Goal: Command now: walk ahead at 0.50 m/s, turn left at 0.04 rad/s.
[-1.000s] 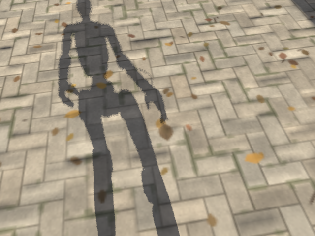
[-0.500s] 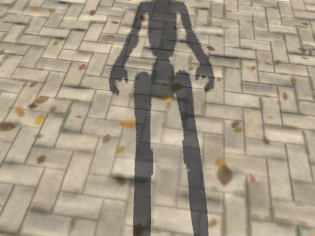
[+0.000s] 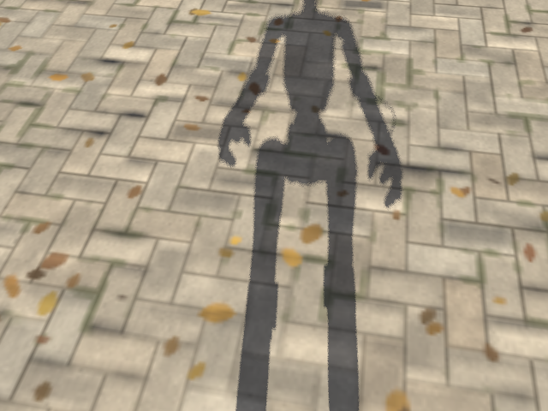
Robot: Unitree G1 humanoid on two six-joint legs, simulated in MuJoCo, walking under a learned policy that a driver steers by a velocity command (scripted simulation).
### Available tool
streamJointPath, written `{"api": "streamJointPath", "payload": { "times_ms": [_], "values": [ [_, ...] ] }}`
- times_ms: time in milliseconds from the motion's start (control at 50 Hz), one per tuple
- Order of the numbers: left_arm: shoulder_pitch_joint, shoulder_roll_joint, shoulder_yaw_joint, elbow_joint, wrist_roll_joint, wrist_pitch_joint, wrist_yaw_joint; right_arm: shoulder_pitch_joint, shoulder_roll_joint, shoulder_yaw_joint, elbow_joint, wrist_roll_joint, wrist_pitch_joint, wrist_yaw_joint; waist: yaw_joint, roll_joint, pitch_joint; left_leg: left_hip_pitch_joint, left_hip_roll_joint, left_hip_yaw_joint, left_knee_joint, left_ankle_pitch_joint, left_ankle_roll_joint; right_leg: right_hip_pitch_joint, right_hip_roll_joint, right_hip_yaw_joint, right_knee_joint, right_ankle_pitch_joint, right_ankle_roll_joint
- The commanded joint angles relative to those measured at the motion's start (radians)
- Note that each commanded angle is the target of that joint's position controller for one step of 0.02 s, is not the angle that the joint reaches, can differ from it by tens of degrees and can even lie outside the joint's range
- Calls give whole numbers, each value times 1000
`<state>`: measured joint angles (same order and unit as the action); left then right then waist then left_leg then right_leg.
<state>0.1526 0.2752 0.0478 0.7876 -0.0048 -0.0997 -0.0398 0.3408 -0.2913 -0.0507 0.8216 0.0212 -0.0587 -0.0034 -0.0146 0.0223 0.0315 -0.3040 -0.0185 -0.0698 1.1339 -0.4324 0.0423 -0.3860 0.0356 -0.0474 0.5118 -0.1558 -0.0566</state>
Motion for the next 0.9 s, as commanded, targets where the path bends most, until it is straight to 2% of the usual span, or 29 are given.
{"api": "streamJointPath", "payload": {
  "times_ms": [20, 60, 100, 160, 220, 280, 320, 360, 380, 400, 420, 440, 460, 480, 500, 520, 540, 580, 600, 660, 720, 760, 820, 880, 900],
  "values": [
    [75, 104, 21, -27, 18, -5, 8, -62, -118, -32, -101, -8, -29, 0, 34, -82, -65, -334, 129, -31, 32, 126, -5, 316, -280, 391, -292, 28, -170],
    [76, 105, 21, -15, 10, -12, 8, -26, -83, -27, -89, -9, -14, -1, 11, -101, -65, -293, 143, -15, -24, 144, -22, 264, -260, 323, -334, 105, -184],
    [86, 129, 26, 0, 4, -15, 13, -66, -67, -22, -103, -16, -4, -5, 10, -91, -33, -329, 155, 0, -101, 192, -45, 233, -257, 267, -370, 163, -195],
    [113, 149, 31, 19, 1, -5, 26, -159, -52, -15, -125, -19, -7, -3, 35, -76, -8, -367, 156, 16, -281, 360, -63, 249, -228, 187, -391, 213, -174],
    [155, 160, 31, 41, -7, 3, 32, -260, -28, -5, -146, -15, -19, 8, 72, -76, 9, -314, 125, 49, -468, 506, -62, 255, -197, 121, -393, 218, -145],
    [216, 170, 33, 74, -13, 16, 34, -347, -29, -2, -172, -6, -27, 23, 105, -75, 31, -313, 102, 59, -560, 533, -54, 324, -229, 126, -372, 204, -144],
    [234, 175, 36, 91, -15, 29, 37, -382, -38, -3, -190, -3, -32, 34, 104, -80, 41, -335, 94, 52, -601, 485, -34, 399, -265, 139, -338, 238, -137],
    [229, 187, 42, 100, -18, 40, 42, -373, -57, -8, -194, -4, -36, 44, 80, -91, 30, -310, 83, 52, -630, 411, -7, 458, -292, 147, -287, 314, -121],
    [215, 196, 46, 99, -18, 44, 45, -334, -73, -15, -185, -6, -38, 45, 53, -103, 5, -247, 65, 66, -639, 375, 8, 472, -292, 143, -241, 419, -110],
    [191, 202, 47, 96, -18, 50, 48, -247, -97, -29, -160, -9, -38, 42, -3, -107, -48, -115, 35, 96, -663, 371, 30, 463, -269, 118, -140, 573, -92],
    [186, 179, 37, 91, -13, 54, 50, -94, -144, -53, -112, -13, -37, 34, -72, -86, -151, 113, 31, 100, -664, 397, 63, 394, -217, 80, 42, 614, -64],
    [200, 126, 14, 65, 14, 51, 52, 85, -217, -73, -81, -23, -32, 22, -126, 38, -307, 422, 220, -115, -624, 427, 128, 185, -151, 36, 360, 316, -28],
    [333, 9, -19, 63, 3, 30, 40, 101, -263, -80, -63, -23, -28, 28, -48, 300, -408, 708, 416, -576, -745, 193, 277, -205, 30, 71, 665, -388, 22],
    [263, 126, 7, 79, -21, 14, 35, 75, -159, -53, -81, -19, -29, 27, -95, 169, -343, 647, 406, -588, -805, 167, 244, -301, -12, 192, 765, -437, 15],
    [178, 169, 22, 54, -42, 6, 34, -7, -129, -41, -93, -27, -32, 22, -83, 116, -202, 505, 386, -413, -809, 356, 209, -327, -47, 183, 773, -359, 13],
    [146, 156, 22, 53, -36, 8, 41, -75, -110, -33, -99, -33, -35, 23, -45, 38, -144, 375, 349, -281, -814, 589, 190, -277, -89, 160, 738, -292, 28],
    [141, 147, 29, 58, -22, 19, 48, -124, -81, -27, -98, -36, -39, 26, -14, 23, -101, 278, 314, -176, -824, 750, 176, -235, -112, 156, 685, -261, 44],
    [201, 107, 30, 78, -22, 54, 53, -169, -57, -22, -85, -45, -51, 28, 38, 66, -100, 161, 279, -54, -863, 874, 162, -117, -129, 148, 634, -212, 67],
    [209, 92, 30, 76, -21, 70, 56, -187, -65, -23, -80, -47, -54, 25, 52, 71, -92, 126, 275, -9, -877, 920, 170, -105, -121, 135, 618, -191, 79],
    [152, 74, 30, 27, -8, 92, 60, -210, -103, -34, -62, -44, -44, 0, 59, 72, -68, 105, 271, 92, -908, 923, 177, -143, -128, 113, 482, -71, 101],
    [85, 65, 28, -9, -5, 94, 43, -215, -119, -37, -50, -39, -18, -24, 31, 66, -77, 132, 253, 174, -912, 851, 163, -111, -129, 74, 325, 71, 100],
    [34, 64, 29, -39, -4, 95, 30, -201, -132, -40, -35, -34, -1, -33, 10, 54, -76, 179, 268, 190, -900, 826, 162, -111, -125, 58, 253, 99, 93],
    [-11, 80, 38, -81, -2, 104, 13, -190, -149, -48, -20, -20, 26, -34, -5, 51, -64, 250, 301, 192, -842, 790, 154, -127, -115, 36, 187, 31, 71],
    [-2, 92, 50, -109, -5, 111, -1, -208, -161, -57, -20, 0, 49, -38, 13, 63, -57, 283, 323, 185, -724, 811, 123, -101, -88, 3, 113, -64, 30],
    [39, 98, 57, -104, -5, 108, -1, -221, -157, -57, -22, 7, 54, -42, 41, 52, -73, 272, 299, 209, -636, 847, 92, -27, -59, -20, 30, -12, 7]
  ]
}}
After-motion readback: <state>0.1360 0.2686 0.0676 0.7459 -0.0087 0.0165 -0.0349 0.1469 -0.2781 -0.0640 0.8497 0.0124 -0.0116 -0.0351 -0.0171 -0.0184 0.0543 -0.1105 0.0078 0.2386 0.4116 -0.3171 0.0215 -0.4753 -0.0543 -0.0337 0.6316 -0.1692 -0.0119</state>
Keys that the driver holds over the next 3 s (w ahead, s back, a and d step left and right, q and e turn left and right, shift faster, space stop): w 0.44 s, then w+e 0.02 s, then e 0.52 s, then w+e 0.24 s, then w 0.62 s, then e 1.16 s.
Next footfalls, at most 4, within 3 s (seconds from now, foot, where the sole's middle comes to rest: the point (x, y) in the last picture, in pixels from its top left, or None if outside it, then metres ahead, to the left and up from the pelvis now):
0.42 left None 0.41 0.14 -0.77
0.92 right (329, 389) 0.52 -0.09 -0.77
1.36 left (246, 341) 0.64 0.11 -0.77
1.82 right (384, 286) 0.79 -0.26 -0.77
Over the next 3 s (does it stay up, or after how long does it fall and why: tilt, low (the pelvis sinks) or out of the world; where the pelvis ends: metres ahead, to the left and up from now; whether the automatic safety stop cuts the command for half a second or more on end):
stays up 0.85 -0.22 0.01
